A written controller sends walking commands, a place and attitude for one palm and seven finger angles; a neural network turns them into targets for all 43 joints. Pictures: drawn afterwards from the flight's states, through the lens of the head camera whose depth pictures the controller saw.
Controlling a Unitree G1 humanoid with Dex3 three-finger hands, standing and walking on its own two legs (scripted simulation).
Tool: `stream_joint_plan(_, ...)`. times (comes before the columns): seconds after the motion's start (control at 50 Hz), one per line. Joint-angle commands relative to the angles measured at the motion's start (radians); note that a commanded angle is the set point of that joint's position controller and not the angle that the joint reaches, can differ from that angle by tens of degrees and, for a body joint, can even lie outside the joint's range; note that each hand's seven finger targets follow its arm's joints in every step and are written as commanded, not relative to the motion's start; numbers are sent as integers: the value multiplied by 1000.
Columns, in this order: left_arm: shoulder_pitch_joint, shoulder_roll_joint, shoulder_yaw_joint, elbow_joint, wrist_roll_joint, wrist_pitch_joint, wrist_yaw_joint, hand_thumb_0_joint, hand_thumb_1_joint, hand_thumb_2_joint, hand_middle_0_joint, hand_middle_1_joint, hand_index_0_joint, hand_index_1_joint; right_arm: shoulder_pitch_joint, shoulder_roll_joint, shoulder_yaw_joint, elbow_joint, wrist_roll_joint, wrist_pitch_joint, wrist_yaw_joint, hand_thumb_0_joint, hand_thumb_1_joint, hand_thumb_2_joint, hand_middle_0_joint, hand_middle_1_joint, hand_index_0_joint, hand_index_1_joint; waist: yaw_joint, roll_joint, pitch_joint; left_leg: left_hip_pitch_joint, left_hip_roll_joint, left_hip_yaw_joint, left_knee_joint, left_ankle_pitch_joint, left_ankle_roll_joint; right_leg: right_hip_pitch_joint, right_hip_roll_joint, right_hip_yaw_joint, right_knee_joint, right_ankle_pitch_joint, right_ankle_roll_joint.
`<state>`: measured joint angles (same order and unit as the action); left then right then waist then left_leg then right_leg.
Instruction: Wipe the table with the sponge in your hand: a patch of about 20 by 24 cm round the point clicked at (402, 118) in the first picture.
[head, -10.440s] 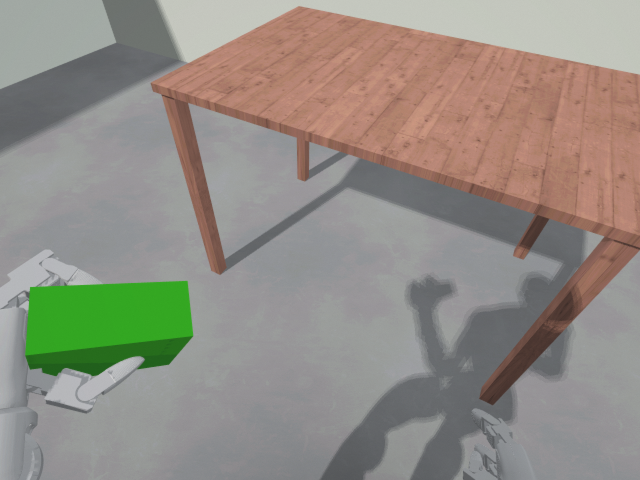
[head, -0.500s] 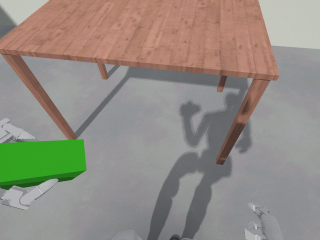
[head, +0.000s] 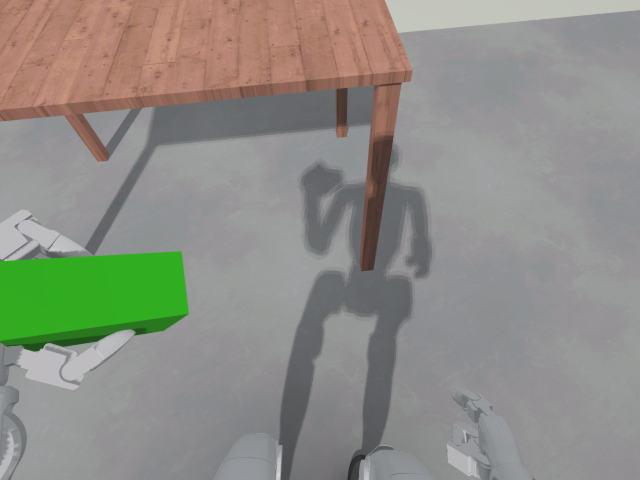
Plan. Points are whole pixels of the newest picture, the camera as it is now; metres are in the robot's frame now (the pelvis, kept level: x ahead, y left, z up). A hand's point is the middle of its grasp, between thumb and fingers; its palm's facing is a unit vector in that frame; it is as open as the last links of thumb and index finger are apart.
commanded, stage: turn to face it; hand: left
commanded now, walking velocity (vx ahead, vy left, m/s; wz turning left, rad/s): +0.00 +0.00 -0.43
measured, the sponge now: (124, 300) +0.25 +0.19 +0.15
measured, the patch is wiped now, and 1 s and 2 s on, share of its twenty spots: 0.00 0.00 0.00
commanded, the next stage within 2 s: take the last steps up to it in 0.44 s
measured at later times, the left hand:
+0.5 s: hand (80, 339) +0.20 +0.20 +0.18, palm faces +0.25 -0.86 -0.45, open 9.5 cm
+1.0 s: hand (94, 346) +0.20 +0.18 +0.18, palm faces +0.22 -0.87 -0.43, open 9.5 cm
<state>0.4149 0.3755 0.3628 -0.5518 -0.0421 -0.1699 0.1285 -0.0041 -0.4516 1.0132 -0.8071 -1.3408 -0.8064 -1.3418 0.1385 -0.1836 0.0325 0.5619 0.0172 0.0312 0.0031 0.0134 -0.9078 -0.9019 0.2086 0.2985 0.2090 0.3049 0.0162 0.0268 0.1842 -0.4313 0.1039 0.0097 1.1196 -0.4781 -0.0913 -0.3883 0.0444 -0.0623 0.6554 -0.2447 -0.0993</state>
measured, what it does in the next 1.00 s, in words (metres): steps on the spot: left foot, then right foot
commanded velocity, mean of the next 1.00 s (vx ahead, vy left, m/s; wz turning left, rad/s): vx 0.14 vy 0.07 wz -0.10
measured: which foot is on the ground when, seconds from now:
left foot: up 0.00-0.32, down 0.34-0.58, up 0.60-0.92, down 0.94-1.00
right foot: down 0.00-0.36, up 0.38-0.54, down 0.56-0.96, up 0.98-1.00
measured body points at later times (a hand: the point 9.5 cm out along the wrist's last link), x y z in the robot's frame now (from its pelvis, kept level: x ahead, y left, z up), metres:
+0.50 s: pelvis -0.05 -0.01 +0.01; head -0.04 -0.01 +0.46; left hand +0.18 +0.24 +0.21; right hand +0.09 -0.26 -0.07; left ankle -0.04 +0.15 -0.72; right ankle -0.03 -0.10 -0.69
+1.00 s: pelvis -0.06 -0.01 +0.01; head -0.04 +0.00 +0.46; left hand +0.18 +0.23 +0.21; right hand +0.01 -0.31 -0.07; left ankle -0.04 +0.10 -0.72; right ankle -0.05 -0.12 -0.71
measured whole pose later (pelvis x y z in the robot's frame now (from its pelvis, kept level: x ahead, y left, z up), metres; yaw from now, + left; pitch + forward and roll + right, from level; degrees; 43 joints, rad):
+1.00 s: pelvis -0.06 -0.01 +0.01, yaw -12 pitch -1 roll +1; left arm 0.50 0.37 0.37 -0.49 0.00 -0.24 0.15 0.00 -0.45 1.02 -0.81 -1.34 -0.81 -1.34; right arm 0.26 -0.26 -0.06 0.62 0.00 -0.05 -0.07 0.02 -0.91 -0.90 0.20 0.30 0.20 0.30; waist 0.00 -0.03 0.04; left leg -0.22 0.02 0.12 0.51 -0.25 0.03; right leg -0.35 -0.04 -0.07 0.68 -0.38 -0.01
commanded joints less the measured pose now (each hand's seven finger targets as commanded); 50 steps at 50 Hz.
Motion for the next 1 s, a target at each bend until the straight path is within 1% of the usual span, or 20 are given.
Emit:
stream_joint_plan(0.0,130,226,224,-261,-28,-90,43,0,100,1300,-1200,-1600,-1200,-1600,-68,-96,-60,-157,-9,-21,-7,0,-900,-900,200,300,200,300,4,-85,-372,-100,-19,-36,18,43,0,319,-289,399,-301,266,-57)
stream_joint_plan(0.16,165,187,182,-148,-20,-75,40,0,100,1300,-1200,-1600,-1200,-1600,-51,-128,-75,-157,2,-17,-23,0,-900,-900,200,300,200,300,17,-163,-360,54,-75,12,-338,-14,40,234,-258,442,-381,95,-51)
stream_joint_plan(0.26,57,181,122,-201,0,-72,37,0,100,1300,-1200,-1600,-1200,-1600,-17,-142,-81,-156,-2,-19,-31,0,-900,-900,200,300,200,300,-5,-107,-341,285,-90,42,-631,58,84,80,-206,425,-428,-122,8)
stream_joint_plan(0.3,9,190,117,-222,6,-85,28,0,100,1300,-1200,-1600,-1200,-1600,0,-168,-92,-166,-13,-31,-40,0,-900,-900,200,300,200,300,-13,17,-283,352,33,-72,-804,-7,153,-52,-108,365,-321,-223,71)
stream_joint_plan(0.34,-32,220,150,-249,14,-99,29,0,100,1300,-1200,-1600,-1200,-1600,-30,-165,-97,-180,-6,-58,-49,0,-900,-900,200,300,200,300,4,260,-267,287,311,-286,-908,80,273,-126,18,123,173,-158,130)
stream_joint_plan(0.36,-17,215,155,-217,22,-93,27,0,100,1300,-1200,-1600,-1200,-1600,-30,-129,-93,-176,-7,-73,-54,0,-900,-900,200,300,200,300,2,240,-237,120,323,-252,-924,87,292,-67,5,114,403,-175,136)
stream_joint_plan(0.44,-42,136,78,-175,14,-81,18,0,100,1300,-1200,-1600,-1200,-1600,3,-142,-87,-145,7,-121,-42,0,-900,-900,200,300,200,300,3,206,-150,145,223,15,-767,385,199,-58,-52,21,194,-211,144)
stream_joint_plan(0.52,-132,147,74,-154,28,-89,27,0,100,1300,-1200,-1600,-1200,-1600,11,-149,-86,-122,4,-162,-34,0,-900,-900,200,300,200,300,-9,143,-223,169,160,47,-528,468,117,216,-37,-43,-212,58,137)
stream_joint_plan(0.54,-130,165,80,-119,41,-84,29,0,100,1300,-1200,-1600,-1200,-1600,15,-135,-86,-115,5,-160,-35,0,-900,-900,200,300,200,300,-26,8,-238,98,91,91,-403,312,87,269,-141,80,-249,226,87)
stream_joint_plan(0.56,-143,201,106,-123,34,-87,39,0,100,1300,-1200,-1600,-1200,-1600,-6,-106,-72,-124,4,-158,-38,0,-900,-900,200,300,200,300,-30,-211,-265,-41,-25,123,-259,27,50,329,-307,333,-279,403,-2)
stream_joint_plan(0.58,-82,198,123,-78,19,-73,36,0,100,1300,-1200,-1600,-1200,-1600,-8,-130,-92,-117,6,-147,-40,0,-900,-900,200,300,200,300,1,-308,-319,-44,-59,54,-93,-93,57,296,-381,492,-377,202,-33)
stream_joint_plan(0.6,-47,212,131,-123,13,-73,37,0,100,1300,-1200,-1600,-1200,-1600,-40,-123,-82,-118,1,-133,-45,0,-900,-900,200,300,200,300,5,-232,-294,-61,-48,-15,-23,-45,65,257,-388,524,-417,9,-40)
stream_joint_plan(0.64,38,226,178,-164,10,-85,40,0,100,1300,-1200,-1600,-1200,-1600,-65,-101,-59,-107,-7,-99,-41,0,-900,-900,200,300,200,300,-7,-94,-296,-102,-27,-33,-22,34,64,247,-379,416,-399,-101,-84)
stream_joint_plan(0.7,117,217,189,-170,13,-112,47,0,100,1300,-1200,-1600,-1200,-1600,-57,-91,-59,-100,-14,-88,-49,0,-900,-900,200,300,200,300,-12,-110,-302,-49,-34,17,-194,68,69,233,-350,315,-420,-55,-75)
stream_joint_plan(0.8,121,183,162,-131,17,-118,52,0,100,1300,-1200,-1600,-1200,-1600,-21,-104,-75,-98,-18,-107,-58,0,-900,-900,200,300,200,300,-2,-128,-294,46,-58,81,-444,54,95,222,-359,320,-431,-185,-74)
stream_joint_plan(0.88,49,158,113,-135,27,-124,51,0,100,1300,-1200,-1600,-1200,-1600,25,-121,-89,-93,-20,-126,-65,0,-900,-900,200,300,200,300,-25,-83,-276,269,-77,107,-702,100,121,118,-287,239,-337,-296,-4)
stream_joint_plan(0.9,29,149,100,-141,26,-128,49,0,100,1300,-1200,-1600,-1200,-1600,33,-134,-97,-96,-21,-130,-72,0,-900,-900,200,300,200,300,-29,-20,-258,309,-32,49,-768,43,153,63,-232,204,-253,-319,28)
stream_joint_plan(0.94,-37,142,81,-194,33,-143,48,0,100,1300,-1200,-1600,-1200,-1600,19,-160,-103,-104,-13,-141,-73,0,-900,-900,200,300,200,300,-24,262,-224,379,204,-269,-894,-58,257,-136,-66,-24,123,-294,103)
stream_joint_plan(0.96,-60,163,89,-191,45,-149,47,0,100,1300,-1200,-1600,-1200,-1600,10,-142,-98,-93,-12,-156,-74,0,-900,-900,200,300,200,300,-35,281,-182,273,267,-388,-963,-167,317,-168,-75,-8,315,-304,104)
stream_joint_plan(0.98,-37,171,102,-133,52,-145,42,0,100,1300,-1200,-1600,-1200,-1600,4,-142,-100,-80,-13,-168,-71,0,-900,-900,200,300,200,300,-31,229,-132,193,259,-364,-962,-187,334,-180,-111,27,381,-248,105)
